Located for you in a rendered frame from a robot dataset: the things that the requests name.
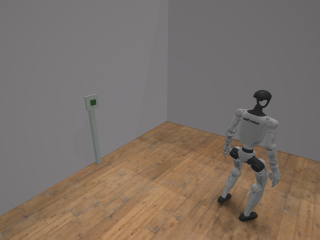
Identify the panel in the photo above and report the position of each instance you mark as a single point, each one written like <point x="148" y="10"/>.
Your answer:
<point x="93" y="124"/>

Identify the button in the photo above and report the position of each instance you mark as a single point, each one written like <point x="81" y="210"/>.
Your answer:
<point x="93" y="102"/>

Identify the robot right forearm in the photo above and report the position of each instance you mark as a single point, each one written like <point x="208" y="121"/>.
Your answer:
<point x="272" y="156"/>

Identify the robot left upper arm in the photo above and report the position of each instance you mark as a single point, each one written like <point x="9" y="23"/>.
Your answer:
<point x="235" y="121"/>

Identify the robot left foot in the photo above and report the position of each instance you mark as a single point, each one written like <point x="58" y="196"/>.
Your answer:
<point x="222" y="200"/>

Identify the right robot hand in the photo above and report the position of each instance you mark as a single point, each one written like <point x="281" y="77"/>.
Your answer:
<point x="275" y="177"/>

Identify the left robot hand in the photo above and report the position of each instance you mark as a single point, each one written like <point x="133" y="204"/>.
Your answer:
<point x="225" y="150"/>

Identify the robot left forearm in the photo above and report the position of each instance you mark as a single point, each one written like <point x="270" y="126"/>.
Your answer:
<point x="229" y="138"/>

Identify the robot right upper arm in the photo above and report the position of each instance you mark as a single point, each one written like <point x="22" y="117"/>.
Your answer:
<point x="273" y="126"/>

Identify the left robot shin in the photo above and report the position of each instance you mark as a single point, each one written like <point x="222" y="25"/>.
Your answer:
<point x="231" y="180"/>

